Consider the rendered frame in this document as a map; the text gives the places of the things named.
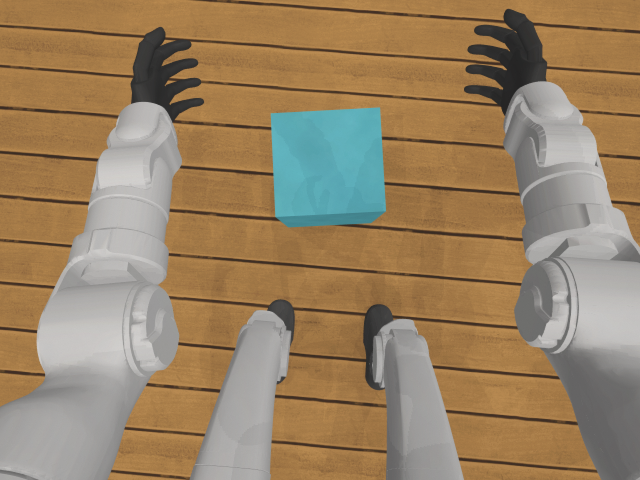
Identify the right robot hand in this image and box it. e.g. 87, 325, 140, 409
464, 9, 547, 116

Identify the robot right upper arm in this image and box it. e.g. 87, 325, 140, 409
514, 256, 640, 480

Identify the left robot hand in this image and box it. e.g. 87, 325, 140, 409
131, 27, 204, 123

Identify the robot right thigh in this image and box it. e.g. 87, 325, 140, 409
372, 329, 464, 480

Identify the left robot forearm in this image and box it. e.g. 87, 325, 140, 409
37, 102, 182, 370

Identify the right robot forearm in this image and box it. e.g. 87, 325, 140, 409
503, 81, 640, 264

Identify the robot right shin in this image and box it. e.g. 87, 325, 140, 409
372, 319, 429, 369

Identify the carton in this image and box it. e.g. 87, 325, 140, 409
271, 107, 386, 227

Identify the robot left upper arm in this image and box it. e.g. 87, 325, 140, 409
0, 280, 179, 480

